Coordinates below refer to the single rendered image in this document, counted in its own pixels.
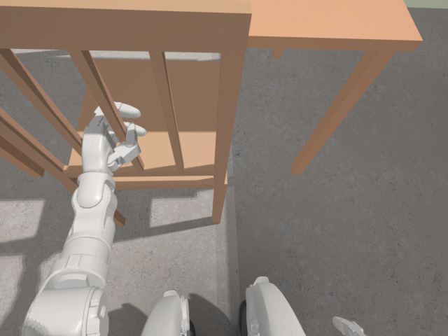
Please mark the right robot shin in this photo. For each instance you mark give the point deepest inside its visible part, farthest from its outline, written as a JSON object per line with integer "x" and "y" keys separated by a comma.
{"x": 252, "y": 328}

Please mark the chair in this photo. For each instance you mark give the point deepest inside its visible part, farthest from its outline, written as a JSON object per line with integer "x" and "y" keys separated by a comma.
{"x": 188, "y": 108}

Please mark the table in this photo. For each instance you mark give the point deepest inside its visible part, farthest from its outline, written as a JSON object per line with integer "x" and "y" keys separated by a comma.
{"x": 381, "y": 27}

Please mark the right robot thigh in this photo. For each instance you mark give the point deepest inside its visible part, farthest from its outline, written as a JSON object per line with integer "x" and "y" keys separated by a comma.
{"x": 266, "y": 304}

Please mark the robot left forearm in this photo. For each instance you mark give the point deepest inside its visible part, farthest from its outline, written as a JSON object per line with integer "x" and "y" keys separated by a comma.
{"x": 84, "y": 258}

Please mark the left robot upper arm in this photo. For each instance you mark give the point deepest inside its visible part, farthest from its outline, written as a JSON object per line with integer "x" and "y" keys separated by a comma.
{"x": 79, "y": 311}

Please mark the right robot hand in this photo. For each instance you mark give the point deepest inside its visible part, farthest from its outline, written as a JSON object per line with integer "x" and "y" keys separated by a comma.
{"x": 346, "y": 327}

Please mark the left robot hand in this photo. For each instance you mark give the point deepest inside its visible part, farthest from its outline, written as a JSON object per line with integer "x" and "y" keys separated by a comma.
{"x": 99, "y": 142}

